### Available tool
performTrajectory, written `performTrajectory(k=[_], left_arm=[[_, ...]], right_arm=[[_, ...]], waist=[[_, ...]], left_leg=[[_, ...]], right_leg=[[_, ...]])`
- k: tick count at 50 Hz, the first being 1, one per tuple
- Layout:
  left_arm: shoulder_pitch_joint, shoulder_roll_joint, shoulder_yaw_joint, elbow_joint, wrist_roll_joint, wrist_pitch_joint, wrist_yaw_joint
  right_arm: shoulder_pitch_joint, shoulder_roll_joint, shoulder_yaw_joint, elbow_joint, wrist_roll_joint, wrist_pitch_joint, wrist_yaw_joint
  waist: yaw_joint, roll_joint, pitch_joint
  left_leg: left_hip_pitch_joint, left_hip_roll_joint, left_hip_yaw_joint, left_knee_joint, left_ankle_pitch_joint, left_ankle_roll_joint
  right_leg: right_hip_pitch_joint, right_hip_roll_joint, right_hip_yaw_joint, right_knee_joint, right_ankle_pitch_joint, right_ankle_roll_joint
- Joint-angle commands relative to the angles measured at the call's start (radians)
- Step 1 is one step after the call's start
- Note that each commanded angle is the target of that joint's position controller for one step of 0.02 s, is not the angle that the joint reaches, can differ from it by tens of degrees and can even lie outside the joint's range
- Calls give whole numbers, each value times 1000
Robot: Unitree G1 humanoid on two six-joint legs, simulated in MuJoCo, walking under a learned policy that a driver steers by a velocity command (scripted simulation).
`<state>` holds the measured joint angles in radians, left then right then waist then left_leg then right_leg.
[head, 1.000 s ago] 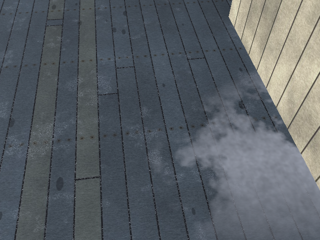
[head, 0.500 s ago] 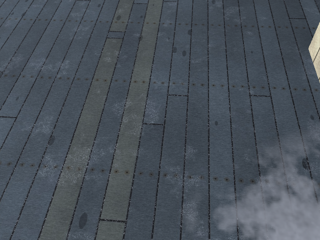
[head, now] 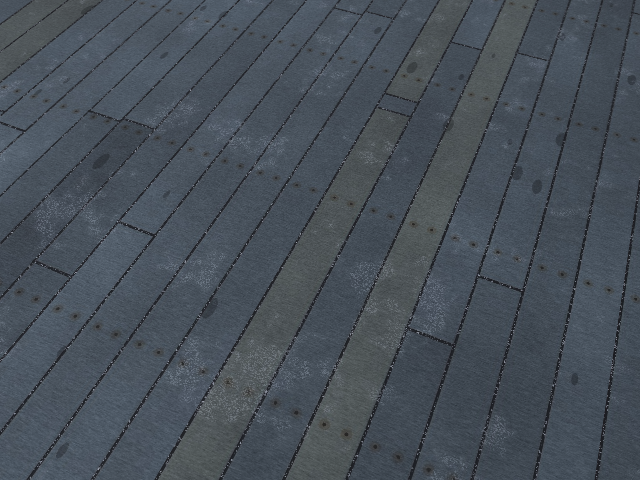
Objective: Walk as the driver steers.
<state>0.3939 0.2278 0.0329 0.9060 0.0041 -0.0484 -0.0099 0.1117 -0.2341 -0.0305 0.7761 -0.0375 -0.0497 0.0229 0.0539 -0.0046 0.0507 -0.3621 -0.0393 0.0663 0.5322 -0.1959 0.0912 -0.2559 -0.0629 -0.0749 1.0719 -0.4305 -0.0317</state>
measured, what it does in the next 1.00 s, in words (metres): walks ahead: right foot, then left foot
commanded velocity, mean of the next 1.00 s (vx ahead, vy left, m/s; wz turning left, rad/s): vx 0.50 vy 0.00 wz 0.04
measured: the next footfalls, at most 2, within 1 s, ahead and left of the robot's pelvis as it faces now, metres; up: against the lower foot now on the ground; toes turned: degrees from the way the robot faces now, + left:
right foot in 0.46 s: +0.41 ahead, -0.12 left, +0.00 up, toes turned -4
left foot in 1.00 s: +0.70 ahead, +0.07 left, +0.00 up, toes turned +4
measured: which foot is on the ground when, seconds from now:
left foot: down 0.00-0.46, up 0.48-0.98, down 1.00-1.00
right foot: up 0.00-0.44, down 0.46-1.00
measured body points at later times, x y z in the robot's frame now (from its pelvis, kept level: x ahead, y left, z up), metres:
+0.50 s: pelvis +0.27 -0.04 -0.01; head +0.30 -0.05 +0.44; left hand +0.45 +0.21 -0.11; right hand +0.23 -0.29 -0.16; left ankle +0.07 +0.07 -0.68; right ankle +0.37 -0.11 -0.73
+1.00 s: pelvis +0.54 -0.02 -0.01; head +0.57 -0.01 +0.44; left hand +0.47 +0.23 -0.15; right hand +0.74 -0.24 -0.11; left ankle +0.66 +0.07 -0.73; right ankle +0.37 -0.11 -0.73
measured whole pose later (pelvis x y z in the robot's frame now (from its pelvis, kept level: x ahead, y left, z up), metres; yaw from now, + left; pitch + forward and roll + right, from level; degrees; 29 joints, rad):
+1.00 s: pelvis +0.54 -0.02 -0.01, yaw +0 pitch +1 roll -2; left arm 0.45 0.21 0.04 1.03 0.02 -0.07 0.00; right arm 0.02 -0.21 -0.02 0.84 -0.03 -0.06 0.02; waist 0.06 0.01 0.05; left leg -0.45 0.02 0.08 0.50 -0.09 0.09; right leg 0.11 0.04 -0.07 0.31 -0.41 -0.03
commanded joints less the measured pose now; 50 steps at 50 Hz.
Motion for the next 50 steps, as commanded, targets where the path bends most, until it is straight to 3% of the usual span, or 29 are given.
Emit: performTrajectory(k=[1,3,5,8,11,17,20,21,22,23,24,25,26,27,29,32,34,37,43,46,48,49,50], left_arm=[[-29,109,26,-83,12,-13,-6],[17,89,25,-58,29,14,-16],[-20,79,27,-68,33,24,-27],[-146,80,28,-105,32,27,-29],[-246,72,22,-135,28,22,-29],[-402,76,11,-195,25,12,-29],[-348,92,18,-188,24,1,-20],[-261,108,27,-161,25,-3,-12],[-98,124,38,-106,31,-13,-1],[80,190,58,-62,54,-21,11],[144,318,91,-52,65,-20,12],[66,262,81,-56,18,-9,2],[-50,205,65,-72,8,-8,0],[-104,138,48,-76,12,-15,-5],[-127,87,30,-51,10,-27,-1],[-67,107,33,-13,5,-49,-1],[-36,121,37,5,2,-53,-1],[11,112,32,29,0,-50,-2],[93,120,29,71,7,-47,5],[92,132,32,87,15,-41,15],[60,146,36,89,19,-37,21],[42,150,36,89,18,-32,20],[39,133,29,82,14,-31,19]], right_arm=[[170,-126,-39,27,22,-12,-16],[154,-98,-29,35,25,-25,-15],[186,-120,-35,59,33,-37,-15],[239,-125,-37,88,33,-40,-15],[281,-125,-34,112,32,-42,-14],[365,-143,-32,168,21,-40,-26],[337,-166,-35,180,15,-38,-36],[323,-177,-38,183,12,-36,-37],[305,-179,-37,184,14,-31,-36],[311,-149,-26,163,22,-33,-35],[439,-36,-5,143,59,-35,-23],[383,-129,-27,156,27,-34,-27],[306,-131,-32,132,25,-35,-24],[258,-117,-26,124,25,-39,-19],[266,-86,-21,130,7,-17,-11],[254,-59,-17,132,0,8,4],[170,-60,-15,107,-1,14,9],[40,-57,-10,67,4,13,11],[-131,-44,3,15,12,4,10],[-145,-62,-3,1,11,-4,7],[-63,-80,-14,22,9,-13,-1],[64,-91,-24,65,5,-21,-8],[240,-131,-42,123,-10,-32,-18]], waist=[[-60,61,-71],[-25,81,-67],[-19,73,-42],[-44,62,15],[-66,58,32],[-105,64,62],[-62,74,34],[-23,80,-16],[50,52,-105],[109,-12,-226],[53,-263,-353],[41,-141,-324],[-5,-81,-156],[-20,-23,-85],[-72,-58,-31],[-86,-57,-32],[-76,-51,-1],[-48,-49,31],[2,-61,45],[-11,-69,50],[-56,-76,11],[-113,-59,-52],[-175,-20,-156]], left_leg=[[338,279,-311,-283,294,127],[251,240,-249,-340,289,116],[236,229,-221,-385,279,130],[256,223,-197,-431,252,137],[296,212,-161,-430,297,127],[433,245,-131,-388,437,106],[479,259,-109,-277,703,79],[481,249,-96,-167,839,65],[440,209,-61,27,858,46],[252,163,-32,301,586,28],[-117,-40,7,705,-118,-22],[-219,-35,-148,800,-288,-2],[-259,29,-149,795,-207,4],[-239,68,-138,734,-141,5],[-149,115,-122,629,-96,-11],[-144,126,-89,576,-56,-37],[-221,148,-70,508,11,-57],[-288,160,-45,353,109,-81],[-246,114,2,101,193,-68],[-218,96,-1,41,118,-33],[-89,53,15,-3,39,2],[62,19,33,-62,50,24],[305,55,-11,-81,64,58]], right_leg=[[-340,-54,83,65,88,-16],[-259,-52,73,29,123,1],[-295,-55,62,-3,176,15],[-401,-73,57,-101,285,36],[-425,-64,46,-235,373,41],[-397,-14,12,-442,398,-8],[-268,40,-13,-507,292,-58],[-156,76,-26,-526,256,-77],[40,102,-39,-591,292,-102],[312,-50,122,-602,245,-148],[590,-356,641,-697,168,-291],[521,-338,770,-799,146,-287],[371,-308,583,-803,132,-258],[252,-263,472,-839,211,-231],[115,-175,308,-888,328,-170],[92,-152,228,-925,441,-180],[107,-144,197,-961,427,-185],[148,-120,153,-978,460,-176],[256,-130,106,-939,595,-162],[335,-168,110,-886,699,-154],[355,-170,93,-771,909,-133],[339,-144,67,-622,994,-117],[224,-98,33,-411,891,-97]])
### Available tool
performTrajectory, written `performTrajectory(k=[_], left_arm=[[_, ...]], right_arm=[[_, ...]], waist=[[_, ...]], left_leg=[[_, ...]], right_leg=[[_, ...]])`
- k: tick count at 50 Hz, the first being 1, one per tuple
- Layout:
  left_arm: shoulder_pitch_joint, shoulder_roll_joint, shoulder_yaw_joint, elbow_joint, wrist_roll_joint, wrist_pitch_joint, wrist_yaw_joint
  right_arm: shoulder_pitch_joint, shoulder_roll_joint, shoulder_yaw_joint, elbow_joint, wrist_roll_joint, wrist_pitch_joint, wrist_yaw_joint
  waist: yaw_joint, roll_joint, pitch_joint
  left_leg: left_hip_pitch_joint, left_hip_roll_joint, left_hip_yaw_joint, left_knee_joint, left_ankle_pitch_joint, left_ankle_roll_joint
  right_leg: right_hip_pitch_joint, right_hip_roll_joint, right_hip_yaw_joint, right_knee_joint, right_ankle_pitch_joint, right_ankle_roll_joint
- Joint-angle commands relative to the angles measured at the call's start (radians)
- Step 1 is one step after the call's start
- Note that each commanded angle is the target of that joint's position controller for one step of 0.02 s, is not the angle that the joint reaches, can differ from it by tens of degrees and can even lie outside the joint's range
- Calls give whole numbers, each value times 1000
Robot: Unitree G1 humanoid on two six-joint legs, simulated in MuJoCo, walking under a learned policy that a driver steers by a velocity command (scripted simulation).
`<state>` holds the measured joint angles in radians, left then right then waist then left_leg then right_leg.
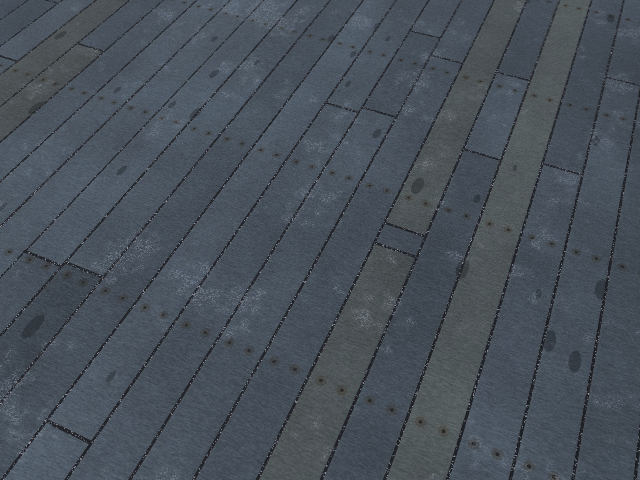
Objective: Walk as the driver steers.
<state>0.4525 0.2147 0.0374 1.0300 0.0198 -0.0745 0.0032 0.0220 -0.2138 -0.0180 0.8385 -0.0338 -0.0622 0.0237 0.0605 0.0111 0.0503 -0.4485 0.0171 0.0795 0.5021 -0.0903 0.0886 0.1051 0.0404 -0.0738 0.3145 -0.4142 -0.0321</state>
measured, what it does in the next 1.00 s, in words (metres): walks ahead: right foot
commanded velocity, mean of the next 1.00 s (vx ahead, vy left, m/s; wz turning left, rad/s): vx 0.48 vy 0.00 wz -0.02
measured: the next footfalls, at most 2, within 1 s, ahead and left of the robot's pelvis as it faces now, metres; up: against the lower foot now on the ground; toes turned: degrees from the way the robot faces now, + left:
right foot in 0.56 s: +0.46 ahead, -0.09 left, +0.00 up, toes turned -4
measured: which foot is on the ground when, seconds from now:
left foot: down 0.00-0.58, up 0.60-1.00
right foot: down 0.00-0.02, up 0.04-0.54, down 0.56-1.00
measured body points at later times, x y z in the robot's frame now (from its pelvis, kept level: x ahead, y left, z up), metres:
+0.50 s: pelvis +0.26 +0.01 +0.01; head +0.29 +0.01 +0.46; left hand +0.45 +0.23 -0.10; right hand +0.18 -0.23 -0.13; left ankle +0.12 +0.09 -0.73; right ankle +0.41 -0.10 -0.70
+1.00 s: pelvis +0.52 -0.02 +0.02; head +0.55 -0.02 +0.46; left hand +0.46 +0.21 -0.13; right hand +0.68 -0.25 -0.11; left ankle +0.68 +0.10 -0.69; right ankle +0.43 -0.09 -0.73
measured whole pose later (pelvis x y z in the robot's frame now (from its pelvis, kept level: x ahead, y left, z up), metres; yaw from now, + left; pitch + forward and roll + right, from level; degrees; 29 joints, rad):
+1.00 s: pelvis +0.52 -0.02 +0.02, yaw -2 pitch +0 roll -1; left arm 0.43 0.17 0.03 1.06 0.01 -0.08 0.00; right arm 0.05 -0.20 -0.03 0.92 -0.02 -0.04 0.01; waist 0.06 0.04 0.06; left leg -0.56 0.06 0.03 0.64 -0.04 0.02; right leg 0.02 0.08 -0.06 0.26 -0.28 -0.07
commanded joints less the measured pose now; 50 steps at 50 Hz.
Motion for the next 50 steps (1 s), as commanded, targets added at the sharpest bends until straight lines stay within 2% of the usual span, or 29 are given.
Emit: performTrajectory(k=[1,2,3,4,5,7,9,11,15,19,22,25,26,27,28,29,30,31,32,33,34,35,37,39,42,43,46,48,50], left_arm=[[20,73,3,-85,-31,-7,-2],[71,84,14,-80,-34,-7,-4],[-6,141,30,-84,-13,-1,1],[-71,121,26,-99,-11,-7,-6],[-91,99,23,-99,-11,-6,-10],[-71,75,20,-87,15,19,-21],[-84,66,20,-90,18,34,-31],[-158,69,20,-114,17,43,-36],[-321,69,15,-168,10,43,-38],[-441,52,2,-207,4,38,-36],[-500,62,1,-233,4,32,-33],[-471,77,9,-238,4,19,-28],[-408,88,16,-220,4,14,-22],[-280,102,26,-177,7,7,-15],[-100,137,43,-117,22,-4,-4],[52,239,70,-93,46,-9,6],[45,273,82,-86,21,6,-5],[-77,231,73,-107,-6,13,-10],[-162,158,54,-121,-10,9,-12],[-200,108,39,-119,-5,3,-13],[-205,80,30,-104,-7,-4,-9],[-198,66,24,-93,-6,-11,-7],[-142,85,26,-67,-8,-27,-6],[-107,109,30,-52,-11,-32,-5],[-53,102,25,-35,-12,-30,-5],[-46,95,21,-31,-11,-29,-4],[1,89,12,-8,-11,-25,0],[20,99,11,0,-6,-17,5],[-3,117,18,-9,-1,-6,10]], right_arm=[[476,-251,-81,79,-38,-24,-32],[470,-284,-93,88,-7,-8,-23],[359,-234,-83,70,18,-1,-18],[279,-166,-65,56,20,-5,-15],[239,-121,-53,58,17,-11,-15],[235,-85,-40,81,20,-25,-21],[283,-102,-43,106,25,-41,-21],[316,-122,-47,124,28,-47,-22],[383,-113,-41,150,27,-41,-22],[448,-115,-39,176,23,-40,-25],[485,-119,-39,198,15,-35,-32],[462,-135,-44,207,9,-31,-41],[444,-145,-47,206,7,-30,-43],[426,-150,-49,206,9,-26,-42],[417,-138,-43,198,15,-24,-40],[457,-69,-24,159,45,-26,-31],[514,-69,-34,166,49,-28,-27],[438,-123,-50,157,27,-22,-30],[366,-107,-47,138,22,-26,-24],[342,-82,-44,136,23,-26,-21],[338,-73,-45,133,6,-15,-17],[360,-54,-41,144,-3,-1,-11],[350,-45,-41,140,-6,15,-1],[275,-48,-41,114,-6,24,3],[140,-55,-39,67,0,27,6],[108,-49,-35,58,4,25,6],[51,-17,-19,43,11,17,-5],[40,-27,-17,42,17,13,-16],[49,-59,-23,38,19,5,-30]], waist=[[-201,129,-297],[-166,251,-366],[-131,104,-222],[-112,48,-110],[-80,29,-52],[-37,57,-26],[-27,50,-31],[-31,41,-4],[-67,36,38],[-103,47,48],[-117,54,60],[-84,61,48],[-53,68,15],[4,56,-50],[71,22,-150],[90,-132,-287],[50,-264,-368],[8,-121,-230],[-11,-57,-108],[-42,-33,-42],[-68,-57,-15],[-86,-68,-16],[-94,-65,-22],[-90,-59,3],[-61,-60,37],[-58,-55,50],[-40,-69,32],[-27,-100,5],[-34,-123,-8]], left_leg=[[685,272,-386,-88,-167,145],[765,411,-757,-226,-169,231],[649,366,-630,-229,-208,204],[508,326,-504,-260,-175,184],[406,274,-408,-302,-124,144],[305,210,-291,-342,-22,105],[299,196,-246,-360,69,116],[309,188,-213,-393,69,124],[362,165,-164,-415,121,118],[430,161,-123,-397,226,109],[522,189,-118,-361,305,110],[579,213,-103,-273,499,92],[577,209,-90,-193,640,78],[561,187,-68,-44,725,63],[442,143,-36,168,617,43],[143,43,21,516,216,2],[-81,-113,-51,781,-431,-8],[-160,-34,-146,834,-368,7],[-172,6,-139,797,-286,8],[-139,44,-132,725,-233,8],[-96,66,-131,667,-208,-1],[-52,72,-124,640,-193,-12],[-53,73,-103,609,-167,-29],[-121,91,-85,550,-107,-48],[-206,104,-62,414,-9,-73],[-199,96,-49,351,15,-79],[-86,36,-1,191,71,-83],[-46,2,-1,143,88,-76],[-15,-18,-23,100,37,-61]], right_leg=[[-433,-101,-29,696,478,-53],[-648,42,42,939,-113,-45],[-726,-33,129,990,-55,-61],[-731,-72,128,954,27,-62],[-694,-108,123,884,81,-61],[-611,-134,115,809,122,-38],[-614,-135,94,784,153,-20],[-682,-153,79,731,215,-1],[-775,-164,50,558,336,26],[-750,-132,12,385,407,18],[-752,-112,3,310,382,-8],[-670,-79,-9,248,285,-53],[-576,-48,-22,229,248,-71],[-426,-14,-39,179,255,-93],[-180,-44,-2,149,289,-125],[120,-311,346,118,179,-207],[217,-468,749,-29,189,-299],[95,-425,637,-40,133,-273],[-52,-391,506,-70,149,-251],[-161,-340,409,-113,194,-211],[-229,-299,340,-135,254,-183],[-266,-273,287,-150,295,-168],[-271,-258,240,-165,392,-177],[-259,-250,206,-195,401,-182],[-215,-231,168,-217,441,-176],[-213,-221,141,-203,551,-168],[-208,-185,81,-106,909,-138],[-162,-181,91,-41,990,-131],[-123,-190,128,38,1019,-130]])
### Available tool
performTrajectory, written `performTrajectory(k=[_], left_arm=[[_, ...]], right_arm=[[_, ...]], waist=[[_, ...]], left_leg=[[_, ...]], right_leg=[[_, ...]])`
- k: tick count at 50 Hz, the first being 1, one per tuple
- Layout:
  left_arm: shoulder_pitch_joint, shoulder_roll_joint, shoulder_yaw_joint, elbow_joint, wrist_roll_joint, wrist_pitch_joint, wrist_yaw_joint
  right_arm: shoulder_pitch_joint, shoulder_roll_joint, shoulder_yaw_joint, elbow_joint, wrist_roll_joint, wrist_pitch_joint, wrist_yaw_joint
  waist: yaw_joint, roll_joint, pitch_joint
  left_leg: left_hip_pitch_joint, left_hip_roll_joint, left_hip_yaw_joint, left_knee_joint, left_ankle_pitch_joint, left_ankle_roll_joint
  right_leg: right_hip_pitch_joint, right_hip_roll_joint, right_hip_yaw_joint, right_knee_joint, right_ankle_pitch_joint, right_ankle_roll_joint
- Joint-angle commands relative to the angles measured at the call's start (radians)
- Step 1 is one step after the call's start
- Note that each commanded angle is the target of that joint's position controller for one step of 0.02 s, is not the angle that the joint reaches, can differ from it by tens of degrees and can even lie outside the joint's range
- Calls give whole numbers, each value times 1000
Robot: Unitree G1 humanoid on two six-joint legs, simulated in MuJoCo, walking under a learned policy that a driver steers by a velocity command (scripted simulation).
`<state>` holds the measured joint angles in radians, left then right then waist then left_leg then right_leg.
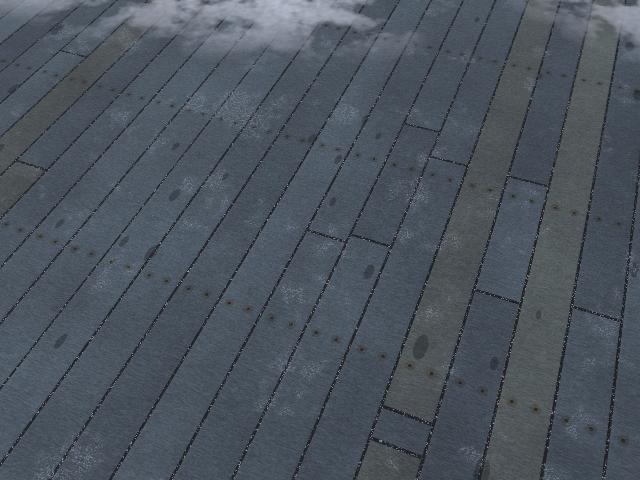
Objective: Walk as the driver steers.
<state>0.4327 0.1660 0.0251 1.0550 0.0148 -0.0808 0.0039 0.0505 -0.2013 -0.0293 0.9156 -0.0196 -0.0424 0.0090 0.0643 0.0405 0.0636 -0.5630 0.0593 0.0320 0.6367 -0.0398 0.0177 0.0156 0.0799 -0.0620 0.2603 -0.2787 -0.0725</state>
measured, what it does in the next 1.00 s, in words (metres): walks ahead, turning right: left foot, then right foot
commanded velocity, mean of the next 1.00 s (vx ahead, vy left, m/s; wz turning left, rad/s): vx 0.28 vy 0.00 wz -0.52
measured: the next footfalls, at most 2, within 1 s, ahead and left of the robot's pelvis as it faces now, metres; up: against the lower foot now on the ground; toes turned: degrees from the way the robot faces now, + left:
left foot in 0.08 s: +0.20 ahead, +0.10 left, +0.00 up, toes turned +0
right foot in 0.54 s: +0.07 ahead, -0.09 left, +0.00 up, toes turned -21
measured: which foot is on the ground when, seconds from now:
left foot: up 0.00-0.06, down 0.08-0.52, up 0.54-0.98, down 1.00-1.00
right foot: down 0.00-0.08, up 0.10-0.52, down 0.54-1.00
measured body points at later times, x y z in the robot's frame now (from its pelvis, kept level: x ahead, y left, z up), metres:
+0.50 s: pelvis +0.08 +0.01 +0.00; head +0.08 -0.01 +0.44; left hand +0.24 +0.23 -0.12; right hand +0.09 -0.28 -0.14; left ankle +0.16 +0.10 -0.74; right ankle +0.04 -0.08 -0.73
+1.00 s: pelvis +0.25 -0.07 -0.02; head +0.28 -0.09 +0.43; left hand +0.35 +0.20 -0.14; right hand +0.31 -0.39 -0.10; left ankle +0.40 -0.03 -0.75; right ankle +0.03 -0.08 -0.74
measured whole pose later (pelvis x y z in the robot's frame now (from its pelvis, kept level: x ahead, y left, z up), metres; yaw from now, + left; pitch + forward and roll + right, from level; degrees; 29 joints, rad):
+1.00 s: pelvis +0.25 -0.07 -0.02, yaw -35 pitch +3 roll +0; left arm 0.50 0.28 0.08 0.91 0.01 -0.05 0.00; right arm 0.03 -0.26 -0.04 0.73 -0.03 -0.05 0.02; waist 0.09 0.01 0.01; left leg -0.46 -0.01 0.02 0.53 -0.14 0.01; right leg 0.03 0.07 0.23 0.45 -0.47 -0.06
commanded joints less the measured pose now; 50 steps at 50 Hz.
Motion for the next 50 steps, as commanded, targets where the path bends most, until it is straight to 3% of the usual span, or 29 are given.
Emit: performTrajectory(k=[1,2,3,4,5,6,7,8,9,10,13,17,21,24,25,26,27,28,29,30,32,34,42,45,47,48,49,50], left_arm=[[-3,172,34,-43,6,5,13],[-28,177,39,-52,3,7,16],[-57,177,41,-64,-12,8,15],[-57,138,31,-111,-33,4,18],[116,45,20,-103,-63,20,31],[130,124,46,-68,-26,46,43],[83,124,52,-82,-15,61,40],[-3,138,58,-97,8,73,28],[-59,141,67,-118,17,85,14],[-46,126,68,-120,20,100,5],[-34,95,66,-132,14,129,2],[-132,108,61,-192,17,155,-12],[-188,152,63,-250,14,157,-56],[-132,157,64,-250,6,146,-73],[-64,146,63,-224,5,138,-71],[35,155,68,-176,4,124,-62],[72,214,77,-168,14,110,-42],[24,312,90,-221,10,104,-20],[-37,289,89,-224,13,104,7],[-96,274,80,-235,3,94,14],[-124,252,76,-244,-6,63,2],[-67,224,69,-226,-14,37,-8],[83,243,79,-187,-3,23,-1],[85,264,85,-190,2,23,8],[28,281,90,-207,3,22,10],[-11,294,93,-218,2,19,7],[-37,294,93,-223,-5,13,1],[-42,240,79,-246,-14,7,-9]], right_arm=[[62,-91,-18,-29,5,-21,-21],[133,-113,-27,-7,4,-30,-29],[232,-135,-36,19,-7,-47,-36],[348,-216,-54,26,-31,-62,-46],[328,-266,-64,-6,-18,-50,-34],[328,-210,-53,-26,15,-30,-23],[229,-179,-50,-51,19,-16,-31],[145,-110,-29,-74,18,-4,-40],[114,-89,-20,-75,11,0,-53],[115,-91,-20,-70,1,5,-61],[131,-115,-27,-70,-6,-2,-64],[115,-141,-36,-82,-10,5,-56],[117,-217,-63,-102,-10,21,-34],[102,-250,-80,-116,-6,36,-27],[87,-237,-80,-119,-4,45,-23],[71,-194,-75,-121,-10,57,-16],[84,-87,-48,-128,-14,65,-1],[0,-86,-44,-202,-21,61,-4],[-70,-146,-53,-229,-20,44,3],[-15,-176,-63,-205,-7,29,15],[63,-182,-69,-147,-26,17,22],[65,-154,-64,-147,-28,23,25],[-141,-131,-42,-234,-12,16,29],[-168,-142,-35,-266,-4,2,32],[-80,-162,-39,-256,1,-9,23],[15,-178,-46,-231,4,-14,12],[162,-206,-59,-190,1,-25,-3],[327,-281,-77,-174,-22,-37,-22]], waist=[[-55,-158,-34],[-84,-149,-56],[-135,-101,-98],[-152,8,-231],[-84,200,-394],[-84,48,-408],[-73,92,-348],[-61,44,-209],[-50,83,-121],[-35,95,-96],[-13,57,-123],[-29,96,-118],[-49,113,-140],[-24,71,-118],[6,34,-100],[44,-75,-57],[48,-331,-7],[35,-313,73],[15,-206,134],[-39,-196,117],[-61,-151,44],[-54,-115,-10],[32,-151,20],[30,-168,18],[-22,-173,-2],[-69,-166,-35],[-140,-114,-111],[-204,1,-250]], left_leg=[[143,-67,6,-76,-36,20],[218,-78,0,-145,-24,32],[366,-50,-6,-254,155,46],[624,166,-166,-187,605,89],[836,450,-397,-110,1092,249],[758,411,-347,-103,1070,251],[651,402,-328,-191,679,276],[496,315,-255,-285,399,238],[393,261,-185,-333,288,207],[323,231,-125,-352,267,197],[280,228,-51,-365,223,213],[272,244,-11,-400,-44,207],[237,284,-28,-482,-504,166],[182,292,3,-472,-631,111],[125,262,51,-405,-667,76],[36,192,130,-205,-687,34],[-136,63,233,178,-657,-16],[-344,-53,84,280,-529,-47],[-337,8,-21,313,-369,-51],[-278,17,-36,288,-257,-54],[-193,2,-20,280,-147,-57],[-176,-7,-21,287,-107,-52],[-194,-25,-21,74,-76,-81],[-109,-40,-20,-10,-112,-53],[68,-62,-16,-72,-136,-24],[225,-91,-3,-107,-159,-7],[437,-89,-5,-164,-127,16],[681,96,-190,-213,-315,58]], right_leg=[[-21,-231,143,141,878,-80],[-17,-220,163,219,863,-64],[-66,-181,148,363,770,-38],[-233,-126,122,599,418,-8],[-444,30,43,903,-399,14],[-447,-15,123,981,-408,10],[-504,-32,93,1032,-349,25],[-518,-82,92,994,-266,39],[-515,-100,94,952,-213,54],[-478,-101,78,945,-179,70],[-445,-92,56,895,-143,84],[-446,-122,35,719,-92,78],[-334,-110,-24,546,-132,37],[-189,-83,-69,378,-145,-13],[-95,-63,-76,280,-129,-37],[-14,-73,7,145,-208,-71],[2,-300,368,-49,-478,-128],[-87,-457,752,-208,-702,-229],[-169,-432,698,-257,-658,-222],[-176,-375,593,-237,-499,-188],[-106,-274,426,-183,-185,-143],[-46,-249,380,-146,-37,-139],[32,-246,397,-64,210,-167],[28,-256,420,5,370,-152],[-39,-254,431,51,459,-114],[-93,-233,421,122,570,-91],[-153,-171,375,295,617,-64],[-283,-84,305,580,435,-39]])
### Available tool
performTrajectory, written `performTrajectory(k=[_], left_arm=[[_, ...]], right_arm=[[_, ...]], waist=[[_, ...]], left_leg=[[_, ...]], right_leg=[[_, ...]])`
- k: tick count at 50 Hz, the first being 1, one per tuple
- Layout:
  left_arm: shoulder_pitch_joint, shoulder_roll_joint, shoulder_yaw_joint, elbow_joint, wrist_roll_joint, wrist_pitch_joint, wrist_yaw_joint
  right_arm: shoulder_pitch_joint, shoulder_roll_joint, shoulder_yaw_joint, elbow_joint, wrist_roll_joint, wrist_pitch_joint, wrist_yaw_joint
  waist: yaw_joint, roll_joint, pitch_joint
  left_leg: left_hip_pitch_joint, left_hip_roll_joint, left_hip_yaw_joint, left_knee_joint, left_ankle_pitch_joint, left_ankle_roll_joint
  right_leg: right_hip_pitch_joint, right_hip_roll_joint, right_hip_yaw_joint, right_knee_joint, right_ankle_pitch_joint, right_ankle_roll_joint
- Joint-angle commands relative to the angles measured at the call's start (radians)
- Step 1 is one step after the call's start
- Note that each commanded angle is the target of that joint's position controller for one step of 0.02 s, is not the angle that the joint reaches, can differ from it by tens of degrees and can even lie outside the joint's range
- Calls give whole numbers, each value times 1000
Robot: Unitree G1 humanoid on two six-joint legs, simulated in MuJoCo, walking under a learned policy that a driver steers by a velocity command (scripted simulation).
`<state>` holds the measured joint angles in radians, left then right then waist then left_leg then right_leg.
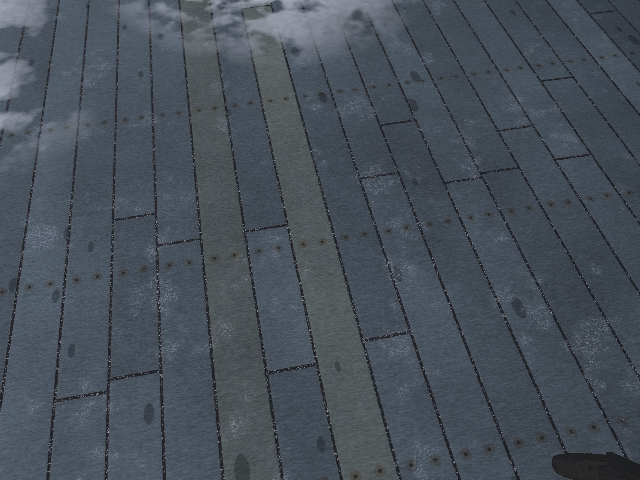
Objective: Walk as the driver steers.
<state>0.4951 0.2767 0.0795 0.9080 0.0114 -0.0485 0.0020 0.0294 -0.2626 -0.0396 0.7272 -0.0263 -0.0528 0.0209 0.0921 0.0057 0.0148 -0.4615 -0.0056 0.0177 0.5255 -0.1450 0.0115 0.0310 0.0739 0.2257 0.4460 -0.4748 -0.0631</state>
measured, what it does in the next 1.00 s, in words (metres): walks ahead: right foot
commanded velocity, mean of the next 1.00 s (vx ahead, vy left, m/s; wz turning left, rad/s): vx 0.49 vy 0.00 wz -0.02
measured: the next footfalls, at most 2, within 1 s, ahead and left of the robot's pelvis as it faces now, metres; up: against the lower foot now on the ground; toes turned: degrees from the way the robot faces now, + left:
right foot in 0.46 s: +0.39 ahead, -0.13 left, +0.00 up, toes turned -9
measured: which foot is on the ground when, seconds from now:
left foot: down 0.00-0.46, up 0.48-1.00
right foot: down 0.00-0.00, up 0.02-0.44, down 0.46-1.00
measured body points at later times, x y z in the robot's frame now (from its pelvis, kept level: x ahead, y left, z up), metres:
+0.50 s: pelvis +0.27 -0.03 +0.00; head +0.30 -0.05 +0.45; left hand +0.50 +0.17 -0.09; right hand +0.19 -0.28 -0.14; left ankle +0.11 +0.11 -0.69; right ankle +0.35 -0.12 -0.72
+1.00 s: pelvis +0.54 -0.04 +0.00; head +0.57 -0.04 +0.45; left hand +0.49 +0.21 -0.15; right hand +0.73 -0.26 -0.11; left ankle +0.66 +0.03 -0.72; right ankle +0.35 -0.12 -0.72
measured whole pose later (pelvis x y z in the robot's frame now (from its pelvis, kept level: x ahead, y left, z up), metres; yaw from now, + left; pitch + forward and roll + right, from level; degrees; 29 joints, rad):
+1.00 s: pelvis +0.54 -0.04 +0.00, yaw +4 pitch +1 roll -1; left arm 0.39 0.22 0.03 0.98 0.03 -0.08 0.02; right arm 0.07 -0.23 -0.03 0.79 -0.04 -0.03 0.05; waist 0.04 0.01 0.05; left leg -0.50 -0.02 0.13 0.58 -0.15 0.14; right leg 0.13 0.02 -0.24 0.34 -0.45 -0.02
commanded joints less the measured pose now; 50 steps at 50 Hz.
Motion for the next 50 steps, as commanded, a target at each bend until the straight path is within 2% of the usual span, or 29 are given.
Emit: performTrajectory(k=[1,2,3,4,6,8,10,12,14,15,17,20,21,22,23,24,25,26,27,28,30,32,34,37,41,45,48,49,50], left_arm=[[-25,15,1,-142,-36,-26,-7],[-16,87,5,-119,-3,-17,-3],[-61,101,10,-105,8,-12,-9],[-111,84,4,-104,11,-11,-20],[-132,63,-1,-105,27,2,-34],[-142,51,-6,-108,28,14,-42],[-209,45,-12,-132,30,18,-50],[-304,37,-23,-165,34,16,-59],[-393,14,-41,-192,31,10,-69],[-433,6,-49,-203,28,8,-73],[-481,16,-53,-216,25,7,-71],[-489,45,-48,-220,29,4,-56],[-447,54,-43,-207,33,1,-50],[-338,63,-34,-168,40,-7,-43],[-180,102,-17,-112,53,-17,-32],[-26,199,8,-95,72,-21,-16],[-20,260,23,-89,41,-10,-11],[-93,204,15,-89,7,-4,-9],[-171,141,-3,-96,5,-9,-10],[-215,96,-15,-96,8,-16,-14],[-244,58,-26,-86,6,-29,-9],[-212,68,-22,-64,6,-49,-7],[-185,81,-17,-45,4,-59,-5],[-146,69,-21,-24,6,-61,-3],[-121,68,-26,-2,5,-64,4],[-55,84,-26,38,10,-54,20],[-78,123,-19,41,16,-41,31],[-89,138,-15,38,20,-32,33],[-98,149,-11,31,18,-23,33]], right_arm=[[396,-325,-84,9,-38,-21,-39],[332,-267,-76,12,-22,-9,-35],[254,-172,-53,-1,-15,-8,-31],[216,-114,-38,5,-11,-13,-26],[223,-75,-23,33,-10,-26,-24],[267,-79,-22,65,0,-48,-14],[294,-92,-25,88,9,-62,-9],[310,-90,-23,105,11,-62,-8],[311,-89,-21,116,14,-57,-5],[321,-97,-23,124,16,-56,-4],[361,-125,-29,144,17,-53,-4],[393,-150,-34,171,16,-39,-7],[393,-157,-35,178,16,-33,-9],[394,-156,-33,185,20,-26,-11],[405,-132,-24,182,19,-22,-13],[416,-60,-3,131,30,-23,-9],[482,-39,-6,120,31,-19,-10],[387,-121,-29,122,12,-9,-17],[338,-99,-24,107,16,-16,-9],[330,-79,-20,114,18,-17,-6],[376,-56,-16,146,-2,8,4],[364,-44,-17,148,-1,25,15],[294,-42,-20,130,1,34,20],[194,-42,-22,101,2,36,21],[70,-19,-6,60,-2,28,30],[-28,-17,4,8,-7,23,40],[55,-41,-7,18,-9,24,31],[141,-60,-18,41,-12,22,26],[275,-86,-34,80,-18,15,21]], waist=[[-186,308,-324],[-141,235,-250],[-118,105,-101],[-112,39,-25],[-92,101,7],[-84,111,-4],[-82,100,9],[-91,89,29],[-101,93,38],[-109,97,42],[-122,96,43],[-112,82,47],[-90,81,23],[-38,59,-33],[17,26,-128],[61,-134,-267],[16,-268,-331],[4,-124,-199],[-32,-98,-80],[-64,-71,-37],[-113,-84,-15],[-120,-72,-10],[-113,-68,27],[-94,-53,63],[-67,-58,85],[-39,-58,101],[-90,-100,30],[-128,-107,-23],[-187,-91,-98]], left_leg=[[795,445,-662,-243,-416,146],[676,446,-807,-308,-508,179],[532,405,-649,-309,-490,170],[429,343,-485,-315,-334,161],[345,260,-291,-335,-86,138],[349,248,-214,-335,117,152],[372,254,-160,-356,201,170],[379,242,-100,-378,228,173],[339,203,-28,-388,246,158],[319,193,-6,-389,262,151],[338,214,-9,-381,293,145],[425,255,-13,-317,424,135],[448,250,3,-239,555,126],[442,223,38,-91,647,110],[349,178,70,109,564,91],[103,105,114,451,179,57],[-126,-40,47,698,-410,44],[-207,25,-50,745,-341,58],[-214,62,-50,708,-251,64],[-169,91,-48,646,-197,62],[-74,109,-46,585,-159,41],[-75,97,-50,576,-122,31],[-144,101,-63,543,-49,21],[-229,92,-71,453,55,12],[-205,78,3,256,172,19],[-188,49,85,114,120,67],[-54,-37,148,87,-27,132],[37,-72,156,74,-78,159],[209,-97,137,10,-69,190]], right_leg=[[-593,83,-89,681,-35,-15],[-670,8,-74,800,-34,-35],[-674,-46,-85,809,63,-41],[-649,-80,-100,763,134,-35],[-596,-103,-111,695,166,-18],[-593,-89,-118,668,175,-7],[-655,-93,-127,615,214,6],[-694,-109,-159,507,279,23],[-631,-122,-223,350,367,33],[-583,-121,-252,280,395,32],[-529,-114,-282,205,403,23],[-483,-95,-299,136,349,-14],[-418,-69,-312,105,319,-30],[-277,-40,-325,43,331,-51],[-60,-63,-288,33,315,-80],[204,-344,51,-9,177,-152],[283,-519,451,-154,195,-243],[187,-456,351,-155,179,-221],[56,-408,210,-178,251,-196],[-37,-356,114,-211,331,-162],[-145,-300,-14,-259,424,-125],[-159,-295,-75,-294,489,-127],[-155,-293,-135,-335,479,-122],[-119,-284,-210,-353,508,-108],[-79,-272,-316,-346,613,-83],[53,-303,-374,-277,806,-66],[128,-318,-423,-73,1258,-47],[129,-321,-434,71,1340,-47],[64,-311,-445,272,1266,-37]])
Keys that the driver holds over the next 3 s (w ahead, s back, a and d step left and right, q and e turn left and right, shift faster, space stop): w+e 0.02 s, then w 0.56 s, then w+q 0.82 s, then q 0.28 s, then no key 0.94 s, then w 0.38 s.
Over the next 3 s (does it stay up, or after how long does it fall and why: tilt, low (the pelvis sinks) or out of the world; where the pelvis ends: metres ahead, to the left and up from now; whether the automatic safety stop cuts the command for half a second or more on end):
stays up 0.95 0.08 0.02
